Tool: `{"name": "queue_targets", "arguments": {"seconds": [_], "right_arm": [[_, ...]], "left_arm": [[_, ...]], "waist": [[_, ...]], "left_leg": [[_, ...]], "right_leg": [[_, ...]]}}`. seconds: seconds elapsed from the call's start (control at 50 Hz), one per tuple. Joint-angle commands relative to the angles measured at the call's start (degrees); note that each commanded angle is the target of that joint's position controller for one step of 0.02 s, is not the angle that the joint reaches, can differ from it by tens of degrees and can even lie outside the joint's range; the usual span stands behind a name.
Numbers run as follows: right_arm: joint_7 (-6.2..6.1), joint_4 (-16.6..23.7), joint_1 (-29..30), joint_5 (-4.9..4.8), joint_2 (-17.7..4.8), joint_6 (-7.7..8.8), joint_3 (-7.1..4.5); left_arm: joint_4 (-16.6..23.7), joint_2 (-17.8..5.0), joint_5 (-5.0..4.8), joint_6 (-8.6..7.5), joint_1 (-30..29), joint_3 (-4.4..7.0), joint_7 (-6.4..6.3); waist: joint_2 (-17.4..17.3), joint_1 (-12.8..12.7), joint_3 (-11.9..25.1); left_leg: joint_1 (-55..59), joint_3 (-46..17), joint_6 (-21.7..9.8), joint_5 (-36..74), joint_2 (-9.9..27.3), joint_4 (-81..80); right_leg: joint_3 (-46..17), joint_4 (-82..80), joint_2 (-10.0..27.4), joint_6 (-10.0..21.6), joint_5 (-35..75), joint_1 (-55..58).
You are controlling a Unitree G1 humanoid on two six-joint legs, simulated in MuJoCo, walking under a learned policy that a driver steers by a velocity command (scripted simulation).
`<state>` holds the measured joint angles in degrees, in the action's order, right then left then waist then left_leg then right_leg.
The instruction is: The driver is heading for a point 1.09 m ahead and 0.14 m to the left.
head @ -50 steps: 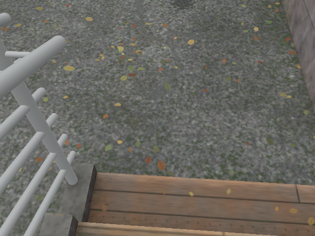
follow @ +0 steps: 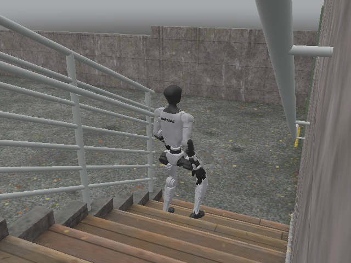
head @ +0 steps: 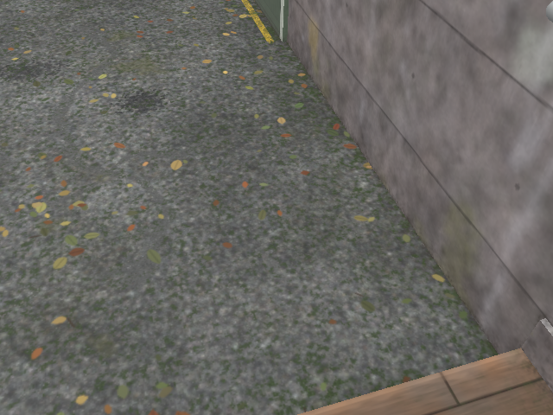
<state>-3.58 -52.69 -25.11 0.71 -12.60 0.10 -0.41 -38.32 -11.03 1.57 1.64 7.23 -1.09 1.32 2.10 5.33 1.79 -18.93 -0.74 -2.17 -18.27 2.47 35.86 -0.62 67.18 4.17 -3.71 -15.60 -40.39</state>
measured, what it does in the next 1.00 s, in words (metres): goes down: right foot, then left foot 0.15 m lower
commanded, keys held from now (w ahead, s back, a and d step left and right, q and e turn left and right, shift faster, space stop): w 0.54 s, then no key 0.46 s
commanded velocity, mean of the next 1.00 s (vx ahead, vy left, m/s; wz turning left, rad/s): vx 0.36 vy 0.00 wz -0.01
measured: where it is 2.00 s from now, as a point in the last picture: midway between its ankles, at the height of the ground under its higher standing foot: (264, 393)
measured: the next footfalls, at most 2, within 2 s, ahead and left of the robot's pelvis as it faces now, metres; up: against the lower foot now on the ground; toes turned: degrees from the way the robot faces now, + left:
right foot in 0.08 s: +0.10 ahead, -0.16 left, +0.00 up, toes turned +1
left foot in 0.68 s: +0.46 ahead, +0.02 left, -0.15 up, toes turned +3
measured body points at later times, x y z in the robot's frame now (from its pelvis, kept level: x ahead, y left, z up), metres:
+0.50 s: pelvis +0.18 -0.09 -0.02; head +0.18 -0.11 +0.43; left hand +0.07 +0.15 -0.14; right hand +0.38 -0.31 -0.13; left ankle +0.35 +0.05 -0.69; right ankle +0.06 -0.16 -0.73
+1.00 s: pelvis +0.41 -0.08 -0.14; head +0.44 -0.07 +0.31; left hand +0.54 +0.16 -0.27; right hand +0.36 -0.31 -0.29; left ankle +0.42 +0.02 -0.88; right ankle +0.55 -0.21 -0.80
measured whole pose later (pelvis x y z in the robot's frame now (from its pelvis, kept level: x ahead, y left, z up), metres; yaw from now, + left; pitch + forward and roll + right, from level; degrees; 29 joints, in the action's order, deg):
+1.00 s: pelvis +0.41 -0.08 -0.14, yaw +1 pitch +0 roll +1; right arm -0.2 -60.4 -24.6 -0.3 -10.2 2.8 1.2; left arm -51.1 -11.7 1.7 1.0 6.5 0.3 -0.7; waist 1.5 0.7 -2.8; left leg -13.0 3.0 -2.6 -13.3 -1.8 26.6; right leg -1.8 59.6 1.3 1.7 -2.4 -41.6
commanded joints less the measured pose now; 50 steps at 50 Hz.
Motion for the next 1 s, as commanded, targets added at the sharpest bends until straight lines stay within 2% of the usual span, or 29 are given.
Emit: {"name": "queue_targets", "arguments": {"seconds": [0.02, 0.04, 0.06, 0.08, 0.1, 0.12, 0.14, 0.16, 0.2, 0.26, 0.3, 0.36, 0.42, 0.44, 0.52, 0.6, 0.64, 0.68, 0.7, 0.72, 0.74, 0.78, 0.8, 0.82, 0.86, 0.9, 0.94, 0.96, 1.0], "right_arm": [[0.94, 6.91, 7.52, 1.01, -13.11, -1.47, -3.81], [1.63, 7.74, 8.89, 1.17, -11.08, -1.94, -3.87], [1.66, 6.62, 6.63, 1.22, -8.02, -1.89, -3.87], [2.49, 6.21, 8.24, 2.40, -3.19, -1.34, -3.31], [3.35, 10.02, 12.62, -0.07, 3.15, 0.90, -2.24], [4.04, 13.88, 18.47, 0.29, -2.17, 2.28, -3.87], [3.96, 15.72, 21.87, 0.61, -2.07, 2.70, -3.80], [4.09, 13.71, 19.06, 0.91, -1.53, 2.53, -3.08], [5.26, 10.85, 13.11, 1.05, -1.20, 1.11, -2.94], [5.62, 8.40, 8.73, 0.84, -4.02, 0.73, -3.89], [5.12, 8.98, 13.20, 2.10, -5.21, 0.63, -3.64], [5.12, 9.39, 20.45, 2.17, -5.38, 0.72, -3.37], [4.71, 9.38, 25.59, 2.41, -4.40, 1.33, -3.26], [5.26, 10.11, 27.02, 2.68, -3.85, 1.59, -2.93], [7.13, 10.88, 33.31, 1.89, -1.90, 2.96, -2.10], [6.64, 10.05, 33.93, 0.68, 0.09, 4.90, -0.94], [5.81, 6.72, 27.71, 0.45, -1.31, 5.80, -0.94], [4.80, 0.40, 9.79, 1.26, -2.45, 6.30, -1.38], [4.88, -2.23, 1.16, 2.25, -6.91, 6.25, -2.48], [5.19, -3.49, -7.35, 1.81, -10.74, 4.83, -3.60], [5.55, -1.96, -10.47, -0.81, -8.93, 3.72, -3.03], [2.76, -0.04, -2.11, -0.87, -8.15, 2.28, -2.49], [1.56, -0.68, -0.17, -1.13, -4.36, 1.94, -1.26], [1.45, -1.52, 0.68, -0.53, -3.68, 1.97, -0.47], [2.74, -1.76, 1.46, 1.68, -5.43, 2.46, -0.71], [3.00, -1.92, 5.35, 0.23, -4.20, 4.05, -0.27], [2.83, -1.77, 9.36, -0.93, -0.83, 4.81, 1.18], [3.25, -1.83, 10.41, -1.35, -0.51, 4.44, 1.75], [3.98, -2.55, 9.87, -1.80, -2.81, 3.85, 1.37]], "left_arm": [[4.03, -4.03, -2.57, 0.25, 3.25, 1.75, 1.76], [1.98, -4.41, -2.82, 0.32, 9.42, 2.21, 1.47], [-2.16, -4.52, -3.61, -0.83, 19.18, 2.28, 0.31], [-4.08, -4.38, -3.54, -2.89, 27.67, 1.72, -0.33], [-6.99, -11.41, -2.80, -3.42, 38.20, 2.98, -1.39], [-9.26, -16.16, -3.05, -2.90, 40.61, 4.76, -2.25], [-7.51, -16.32, -1.28, -3.48, 30.57, 4.80, -2.92], [-6.78, -12.87, -0.18, -3.59, 23.84, 4.03, -3.08], [-5.50, -6.14, 0.90, -4.40, 15.03, 1.83, -2.50], [-7.09, -7.05, 0.86, -5.79, 13.15, 2.63, -0.97], [-7.75, -10.31, -1.00, -6.30, 14.54, 3.80, -0.93], [-13.02, -8.06, -1.67, -7.09, 26.74, 3.80, -1.73], [-15.99, -7.39, -0.65, -7.07, 35.88, 3.60, -2.93], [-15.14, -7.47, -0.03, -6.63, 34.40, 3.73, -3.30], [-15.49, -6.08, -0.46, -6.86, 31.32, 3.12, -3.68], [-17.89, -5.74, 0.56, -5.85, 31.84, 2.99, -4.68], [-20.03, -5.54, 1.27, -5.16, 33.47, 2.89, -5.20], [-20.79, -5.88, 0.31, -4.73, 29.99, 2.65, -4.24], [-21.40, -6.04, -1.19, -4.88, 32.22, 3.07, -3.63], [-21.72, -4.32, -4.97, -4.73, 37.00, 3.21, -4.05], [-21.14, -9.40, -5.72, -5.11, 33.75, 3.48, -4.48], [-16.40, -8.00, -3.79, -5.25, 20.06, 3.23, -4.05], [-15.82, -6.69, -0.04, -3.35, 13.40, 3.00, -4.17], [-15.26, -4.81, 1.55, -1.32, 12.73, 2.71, -4.40], [-16.13, -1.12, 1.51, 1.49, 15.55, 1.94, -4.63], [-12.91, -1.98, 0.84, 0.27, 11.00, 2.24, -3.98], [-12.05, 0.00, 1.02, -0.91, 9.71, 1.10, -2.26], [-14.15, 1.74, 0.22, -0.80, 11.84, 0.62, -1.26], [-16.07, -0.15, -0.46, 0.37, 13.03, 0.64, -0.75]], "waist": [[-17.18, -6.29, -2.14], [-14.03, -9.40, -2.20], [-3.70, -12.51, -2.06], [7.71, -16.34, -4.46], [19.45, -18.38, -8.90], [14.06, -18.78, -12.76], [10.62, -12.80, -15.82], [7.89, -9.23, -14.36], [10.33, -2.66, -8.15], [7.72, 1.73, -2.57], [2.51, 0.29, -3.07], [4.03, -5.21, -4.27], [2.89, -8.90, -6.32], [-0.56, -8.89, -7.50], [-0.56, -12.07, -10.68], [-2.86, -17.38, -12.58], [-2.63, -17.16, -11.70], [-3.52, -8.74, -4.56], [-7.39, -6.54, 1.74], [-16.68, -3.45, 19.47], [-10.72, 2.16, 28.14], [-8.91, 1.83, 20.74], [-3.11, 0.47, 9.38], [-1.83, -2.39, 3.45], [-3.36, -6.69, -0.67], [-3.93, -9.43, -3.50], [-6.09, -11.26, -0.27], [-10.73, -11.40, 2.53], [-12.93, -11.43, 2.90]], "left_leg": [[-11.67, -15.52, -9.38, -27.95, 10.86, -22.68], [-13.98, -13.94, -8.36, -30.75, 10.07, -16.74], [-15.66, -9.71, -7.50, -28.97, 5.31, -4.70], [-25.11, -4.05, -5.49, -20.59, -0.47, 18.99], [-47.29, -7.75, -4.27, -25.76, -9.91, 38.11], [-56.36, -15.18, -4.27, -17.37, -12.14, 39.08], [-60.33, -15.93, -3.21, -8.66, -10.78, 40.35], [-54.02, -15.11, -1.94, -1.42, -8.90, 39.11], [-38.51, -12.14, 0.99, 7.94, -8.83, 38.25], [-24.46, -10.46, 1.83, 24.01, -9.41, 36.49], [-23.64, -8.09, 1.44, 31.30, -8.74, 29.62], [-30.43, -10.42, 0.09, 34.13, -6.85, 22.82], [-38.51, -10.18, -0.94, 31.01, -4.98, 19.46], [-37.18, -6.45, -0.86, 33.21, -4.07, 13.26], [-22.79, -0.66, -1.59, 44.24, -1.57, -0.29], [-16.41, 0.35, -1.14, 43.73, 0.23, -18.80], [-10.53, 1.65, -1.25, 40.83, 0.47, -23.63], [11.31, 4.71, -2.36, 47.82, 0.07, -24.22], [32.01, 0.88, -3.16, 64.84, 5.86, -15.05], [62.75, -11.46, -12.74, 87.88, 20.36, 9.48], [68.07, -17.11, -17.18, 81.08, 23.40, 10.00], [51.36, -21.49, -21.89, 42.97, 24.20, -5.94], [31.67, -18.27, -20.42, 46.64, 22.11, -10.96], [17.71, -16.80, -19.47, 49.57, 20.43, -11.74], [1.12, -12.80, -19.18, 50.29, 17.66, -13.68], [-2.80, -7.98, -14.98, 44.16, 12.16, -16.39], [-9.25, -1.29, -9.90, 38.95, 6.58, -18.79], [-10.34, 0.31, -8.32, 37.46, 5.80, -18.73], [-10.11, -0.08, -7.50, 35.48, 7.28, -17.59]], "right_leg": [[2.78, -22.89, -0.70, 5.07, -6.29, 23.24], [4.92, -29.03, -2.19, 6.33, -7.73, 30.69], [5.24, -33.51, -3.47, 5.12, -11.22, 40.05], [-3.05, -35.22, 1.12, 4.02, -19.14, 45.19], [-31.79, -43.48, 14.40, 4.20, -31.48, 50.18], [-50.49, -60.92, 16.20, 6.28, -41.77, 47.07], [-48.85, -59.39, 17.24, 6.90, -39.47, 44.32], [-35.82, -53.05, 13.75, 5.02, -27.38, 37.66], [-22.82, -50.96, 7.42, 3.90, -16.72, 23.21], [-15.46, -49.48, 5.07, 7.58, -1.31, 16.51], [-10.54, -48.13, 3.89, 8.07, 0.47, 17.33], [-11.98, -44.81, 5.03, 10.76, 2.80, 31.23], [-15.62, -39.78, 6.43, 14.50, 6.99, 41.31], [-14.01, -38.99, 5.21, 15.32, 5.94, 38.70], [-12.73, -36.41, 3.53, 15.36, 1.71, 27.98], [-10.23, -26.62, -0.09, 14.38, 16.86, 35.76], [-10.77, -18.32, -0.07, 14.30, 24.51, 37.81], [-7.67, -0.03, -3.01, 13.56, 24.82, 28.55], [-3.80, 14.14, -6.86, 11.77, 0.56, 14.09], [0.14, 43.46, -12.25, 6.46, -42.88, -6.45], [-3.63, 52.11, -9.63, 7.14, -41.81, -15.92], [-0.65, 46.94, -5.38, 6.15, -30.98, -23.10], [0.03, 41.55, -3.98, 5.10, -26.26, -17.46], [0.16, 37.76, -3.54, 5.19, -26.65, -11.13], [0.74, 37.39, -5.04, 6.77, -19.00, -4.05], [-3.36, 18.06, -3.56, 5.39, 0.37, -5.73], [-0.51, -8.83, -2.17, 5.39, 18.73, 11.98], [1.15, -11.76, -3.68, 5.52, 21.33, 21.05], [-0.15, -11.59, -3.33, 5.37, 23.47, 29.28]]}}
